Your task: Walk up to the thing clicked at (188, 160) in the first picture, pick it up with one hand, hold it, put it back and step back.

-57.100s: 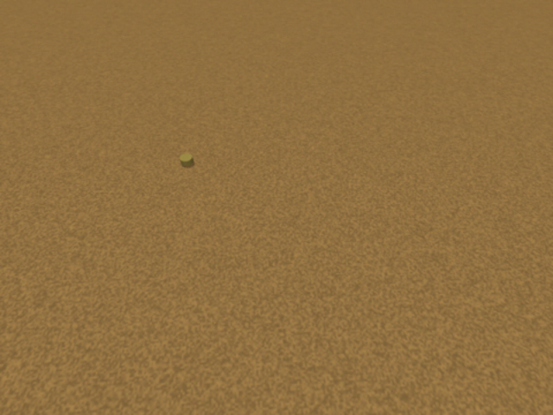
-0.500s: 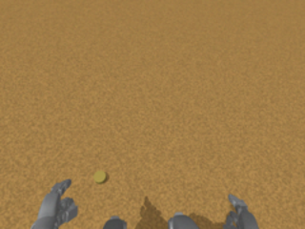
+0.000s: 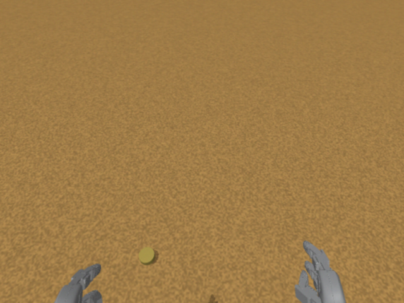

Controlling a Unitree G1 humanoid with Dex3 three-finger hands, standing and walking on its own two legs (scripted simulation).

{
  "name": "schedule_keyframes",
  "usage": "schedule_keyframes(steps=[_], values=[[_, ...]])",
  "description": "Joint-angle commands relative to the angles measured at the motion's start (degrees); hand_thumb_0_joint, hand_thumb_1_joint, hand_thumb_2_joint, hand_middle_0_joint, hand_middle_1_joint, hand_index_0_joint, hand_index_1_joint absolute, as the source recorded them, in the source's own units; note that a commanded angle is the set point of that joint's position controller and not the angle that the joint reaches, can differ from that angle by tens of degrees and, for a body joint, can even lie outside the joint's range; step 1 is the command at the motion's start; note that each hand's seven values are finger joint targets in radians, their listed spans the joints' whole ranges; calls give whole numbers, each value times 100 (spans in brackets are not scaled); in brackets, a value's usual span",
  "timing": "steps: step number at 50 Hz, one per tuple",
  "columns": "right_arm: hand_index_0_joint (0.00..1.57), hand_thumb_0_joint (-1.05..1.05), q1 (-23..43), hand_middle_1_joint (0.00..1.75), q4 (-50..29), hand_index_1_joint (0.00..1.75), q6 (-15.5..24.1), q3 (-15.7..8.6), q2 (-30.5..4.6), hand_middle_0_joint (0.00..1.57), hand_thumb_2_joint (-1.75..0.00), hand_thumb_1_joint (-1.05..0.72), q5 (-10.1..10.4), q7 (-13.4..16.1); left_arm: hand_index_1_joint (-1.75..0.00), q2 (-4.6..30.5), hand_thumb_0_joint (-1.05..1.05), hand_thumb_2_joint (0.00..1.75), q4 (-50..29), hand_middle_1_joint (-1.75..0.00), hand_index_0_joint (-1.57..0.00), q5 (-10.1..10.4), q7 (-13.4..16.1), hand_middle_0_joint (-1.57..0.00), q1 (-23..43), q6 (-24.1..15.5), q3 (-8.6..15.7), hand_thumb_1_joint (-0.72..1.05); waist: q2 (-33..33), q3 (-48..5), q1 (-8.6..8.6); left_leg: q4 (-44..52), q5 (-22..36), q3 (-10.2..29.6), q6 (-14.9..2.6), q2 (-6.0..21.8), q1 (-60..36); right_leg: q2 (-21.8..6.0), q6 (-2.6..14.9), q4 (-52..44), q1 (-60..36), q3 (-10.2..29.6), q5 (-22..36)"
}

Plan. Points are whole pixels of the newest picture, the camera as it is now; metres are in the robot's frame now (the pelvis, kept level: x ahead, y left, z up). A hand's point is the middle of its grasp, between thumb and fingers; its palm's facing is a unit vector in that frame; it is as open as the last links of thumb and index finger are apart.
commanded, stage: home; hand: left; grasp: from above
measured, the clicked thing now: (147, 256) +0.49 +0.23 -0.70
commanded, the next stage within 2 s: stand in 1.74 s
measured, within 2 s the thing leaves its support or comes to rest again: neither
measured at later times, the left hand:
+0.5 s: hand out of the picture +0.17 +0.18 -0.05, palm faces +0.04 -0.98 -0.20, open 7.4 cm
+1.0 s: hand (108, 301) +0.17 +0.17 -0.05, palm faces +0.04 -0.98 -0.20, open 7.4 cm
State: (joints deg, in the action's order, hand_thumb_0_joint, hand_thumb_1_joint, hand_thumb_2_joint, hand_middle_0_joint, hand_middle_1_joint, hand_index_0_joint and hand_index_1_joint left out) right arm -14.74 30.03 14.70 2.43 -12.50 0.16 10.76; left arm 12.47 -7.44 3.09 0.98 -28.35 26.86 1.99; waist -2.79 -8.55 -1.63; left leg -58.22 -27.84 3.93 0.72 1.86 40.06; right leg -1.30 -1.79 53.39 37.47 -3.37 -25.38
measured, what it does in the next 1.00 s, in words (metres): stands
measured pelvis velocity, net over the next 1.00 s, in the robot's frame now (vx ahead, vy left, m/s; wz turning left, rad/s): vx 0.01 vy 0.00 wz -0.01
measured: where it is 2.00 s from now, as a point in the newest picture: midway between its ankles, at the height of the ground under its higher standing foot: outside the picture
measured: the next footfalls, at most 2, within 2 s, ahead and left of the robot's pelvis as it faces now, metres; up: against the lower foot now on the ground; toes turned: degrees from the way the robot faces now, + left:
none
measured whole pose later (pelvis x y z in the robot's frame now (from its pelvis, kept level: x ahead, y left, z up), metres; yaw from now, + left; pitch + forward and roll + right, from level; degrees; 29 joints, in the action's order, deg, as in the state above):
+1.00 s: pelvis +0.01 +0.00 +0.00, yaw +0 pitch +10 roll -3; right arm -15.9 31.5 14.3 1.8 -12.6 0.2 10.7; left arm 12.6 -7.4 3.0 1.1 -28.2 26.4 1.8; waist -2.9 -8.8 -1.9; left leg -58.1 -28.8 3.7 1.0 2.3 39.3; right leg -0.9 -1.5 53.6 37.1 -3.0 -26.3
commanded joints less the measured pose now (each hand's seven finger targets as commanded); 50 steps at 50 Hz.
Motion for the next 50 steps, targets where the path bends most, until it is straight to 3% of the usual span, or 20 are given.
schedule_keyframes(steps=[1,14,22,33,44,50], values=[[20,0,238,30,-765,30,329,-354,-689,20,-90,-90,-11,61,-30,627,0,90,-1215,-30,-20,-71,42,-20,124,-339,327,90,-185,-740,-90,1011,1371,-138,-92,-209,-737,261,178,-738,-427,-132,1052],[20,0,295,30,-731,30,308,-337,-707,20,-90,-90,2,49,-30,582,0,90,-1029,-30,-20,-38,50,-20,194,-294,291,90,105,-382,-49,1078,1115,-119,-127,-196,-543,264,152,-841,-387,-149,856],[20,0,291,30,-748,30,304,-355,-699,20,-90,-90,7,49,-30,615,0,90,-1056,-30,-20,-56,48,-20,158,-307,362,90,8,-469,-25,1109,989,-129,-114,-175,-578,262,156,-825,-375,-132,744],[20,0,248,30,-693,30,310,-370,-683,20,-90,-90,-5,75,-30,631,0,90,-1094,-30,-20,-62,46,-20,172,-362,350,90,36,-600,-67,945,1343,-183,-121,-188,-629,238,133,-781,-437,-96,1085],[20,0,301,30,-734,30,293,-363,-688,20,-90,-90,10,60,-30,607,0,90,-1032,-30,-20,-62,37,-20,149,-315,328,90,71,-391,-59,1037,1024,-166,-125,-186,-531,245,133,-842,-340,-104,795],[20,0,254,30,-736,30,279,-384,-699,20,-90,-90,10,48,-30,592,0,90,-1088,-30,-20,-51,38,-20,93,-322,306,90,-21,-576,-66,1019,1292,-110,-94,-147,-635,262,166,-722,-374,-128,977]])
